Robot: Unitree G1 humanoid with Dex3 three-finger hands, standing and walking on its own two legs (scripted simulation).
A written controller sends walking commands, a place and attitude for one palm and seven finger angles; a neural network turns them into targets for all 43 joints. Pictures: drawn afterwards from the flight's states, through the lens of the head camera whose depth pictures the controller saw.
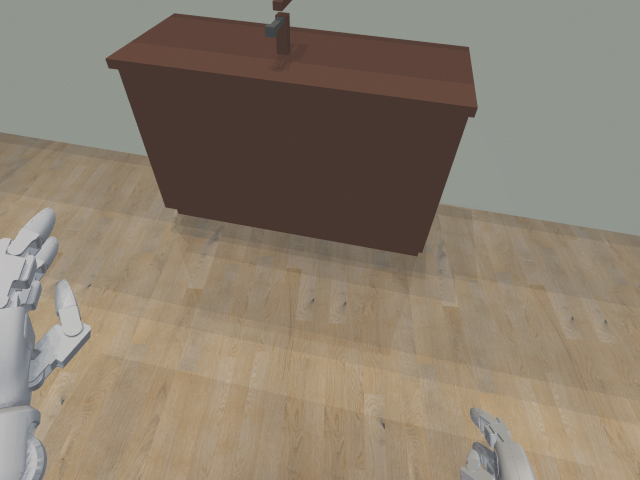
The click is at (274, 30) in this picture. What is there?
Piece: tap's lever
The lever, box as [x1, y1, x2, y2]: [265, 24, 276, 37]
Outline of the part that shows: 267,24 265,26 265,36 274,37 276,35 276,25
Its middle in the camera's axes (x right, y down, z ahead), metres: -0.15 -0.60 +1.12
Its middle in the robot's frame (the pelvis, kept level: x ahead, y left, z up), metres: +1.24 +0.23 +0.07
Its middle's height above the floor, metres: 0.85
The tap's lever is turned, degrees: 0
